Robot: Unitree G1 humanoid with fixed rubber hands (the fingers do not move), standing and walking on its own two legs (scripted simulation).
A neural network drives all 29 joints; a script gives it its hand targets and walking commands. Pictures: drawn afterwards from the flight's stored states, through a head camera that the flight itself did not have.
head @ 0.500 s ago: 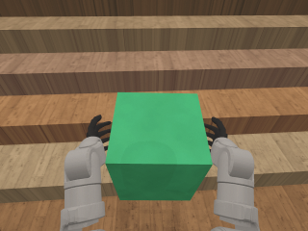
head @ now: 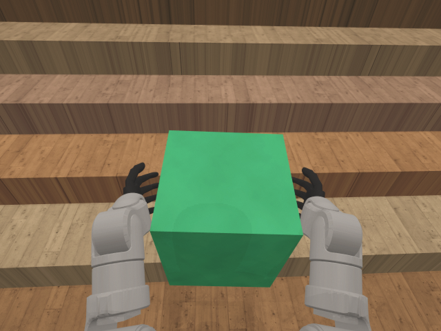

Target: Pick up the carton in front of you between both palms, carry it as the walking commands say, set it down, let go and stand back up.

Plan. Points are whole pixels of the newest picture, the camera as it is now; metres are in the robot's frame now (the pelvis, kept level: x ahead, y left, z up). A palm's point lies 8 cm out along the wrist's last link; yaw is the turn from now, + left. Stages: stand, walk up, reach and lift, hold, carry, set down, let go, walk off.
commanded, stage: carry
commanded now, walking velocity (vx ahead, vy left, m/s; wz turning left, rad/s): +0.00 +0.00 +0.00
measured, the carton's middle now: (222, 214) +0.35 +0.00 +0.05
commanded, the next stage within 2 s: none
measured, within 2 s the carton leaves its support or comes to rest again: neither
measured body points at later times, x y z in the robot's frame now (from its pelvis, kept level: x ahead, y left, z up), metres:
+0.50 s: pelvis +0.01 +0.00 +0.00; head +0.00 +0.01 +0.45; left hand +0.34 +0.16 +0.10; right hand +0.34 -0.15 +0.10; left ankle +0.06 +0.13 -0.73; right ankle +0.05 -0.11 -0.73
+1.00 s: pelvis +0.02 +0.01 +0.00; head +0.01 +0.01 +0.45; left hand +0.35 +0.16 +0.10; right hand +0.35 -0.15 +0.10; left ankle +0.06 +0.13 -0.73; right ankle +0.05 -0.11 -0.73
